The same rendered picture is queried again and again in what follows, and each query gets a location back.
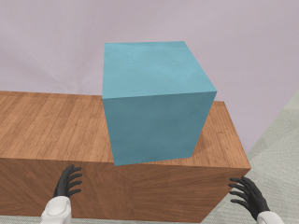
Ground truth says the right robot hand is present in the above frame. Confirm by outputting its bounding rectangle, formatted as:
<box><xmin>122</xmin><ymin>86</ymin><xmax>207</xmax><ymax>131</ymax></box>
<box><xmin>228</xmin><ymin>176</ymin><xmax>270</xmax><ymax>221</ymax></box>

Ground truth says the pedestal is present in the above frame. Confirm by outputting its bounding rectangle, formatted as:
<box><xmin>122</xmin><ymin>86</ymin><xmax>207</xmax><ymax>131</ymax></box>
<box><xmin>0</xmin><ymin>91</ymin><xmax>251</xmax><ymax>223</ymax></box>

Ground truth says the left robot forearm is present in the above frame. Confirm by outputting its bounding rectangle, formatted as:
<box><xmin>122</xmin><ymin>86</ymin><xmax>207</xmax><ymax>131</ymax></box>
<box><xmin>39</xmin><ymin>196</ymin><xmax>72</xmax><ymax>224</ymax></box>

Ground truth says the right robot forearm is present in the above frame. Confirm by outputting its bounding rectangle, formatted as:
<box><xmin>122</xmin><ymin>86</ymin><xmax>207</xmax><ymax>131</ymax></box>
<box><xmin>256</xmin><ymin>211</ymin><xmax>285</xmax><ymax>224</ymax></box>

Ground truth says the left robot hand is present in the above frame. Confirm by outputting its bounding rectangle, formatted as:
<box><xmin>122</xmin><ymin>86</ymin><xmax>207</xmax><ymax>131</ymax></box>
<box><xmin>52</xmin><ymin>164</ymin><xmax>82</xmax><ymax>199</ymax></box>

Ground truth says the carton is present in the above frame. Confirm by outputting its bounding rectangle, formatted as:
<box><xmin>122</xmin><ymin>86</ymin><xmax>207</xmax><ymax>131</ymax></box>
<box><xmin>102</xmin><ymin>41</ymin><xmax>218</xmax><ymax>166</ymax></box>

